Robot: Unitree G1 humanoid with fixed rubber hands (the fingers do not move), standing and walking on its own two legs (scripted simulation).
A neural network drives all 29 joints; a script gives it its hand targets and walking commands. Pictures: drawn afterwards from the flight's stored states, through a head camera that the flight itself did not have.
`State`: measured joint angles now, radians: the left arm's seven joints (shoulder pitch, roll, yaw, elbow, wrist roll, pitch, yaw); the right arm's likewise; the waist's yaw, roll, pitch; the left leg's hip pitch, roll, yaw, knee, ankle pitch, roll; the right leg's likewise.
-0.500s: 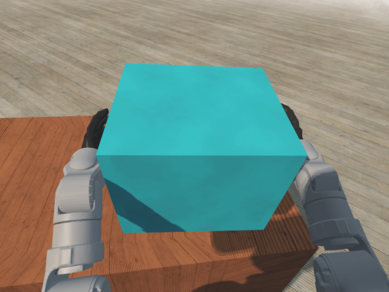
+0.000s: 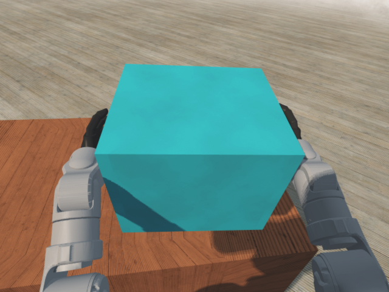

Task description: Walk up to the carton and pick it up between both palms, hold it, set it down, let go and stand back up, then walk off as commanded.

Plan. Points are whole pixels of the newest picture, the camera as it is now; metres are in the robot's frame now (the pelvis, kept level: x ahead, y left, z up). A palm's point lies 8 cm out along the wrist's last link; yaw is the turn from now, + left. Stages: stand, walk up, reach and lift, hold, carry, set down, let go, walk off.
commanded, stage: hold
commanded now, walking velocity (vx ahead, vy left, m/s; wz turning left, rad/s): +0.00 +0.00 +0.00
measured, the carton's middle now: (194, 147) +0.37 +0.00 +0.15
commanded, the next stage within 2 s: none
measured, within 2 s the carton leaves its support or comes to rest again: neither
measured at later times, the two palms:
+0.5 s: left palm (92, 152) +0.34 +0.20 +0.17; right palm (287, 142) +0.36 -0.19 +0.18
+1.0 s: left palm (95, 150) +0.34 +0.19 +0.16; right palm (288, 143) +0.36 -0.19 +0.18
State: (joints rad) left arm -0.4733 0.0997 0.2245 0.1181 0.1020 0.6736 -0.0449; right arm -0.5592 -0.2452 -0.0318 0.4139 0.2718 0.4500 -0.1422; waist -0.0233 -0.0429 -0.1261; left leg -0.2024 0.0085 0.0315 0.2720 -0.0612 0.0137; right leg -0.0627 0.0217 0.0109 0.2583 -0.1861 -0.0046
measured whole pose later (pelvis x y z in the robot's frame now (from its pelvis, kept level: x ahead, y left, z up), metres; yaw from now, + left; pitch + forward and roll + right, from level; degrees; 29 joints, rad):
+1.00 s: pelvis +0.00 +0.00 +0.00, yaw +0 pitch -1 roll +0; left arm -0.48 0.09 0.23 0.12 0.13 0.69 -0.06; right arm -0.58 -0.25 -0.03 0.45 0.27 0.45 -0.13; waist -0.03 -0.05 -0.11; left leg -0.19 0.01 0.03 0.27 -0.06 0.02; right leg -0.06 0.02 0.01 0.26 -0.18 0.00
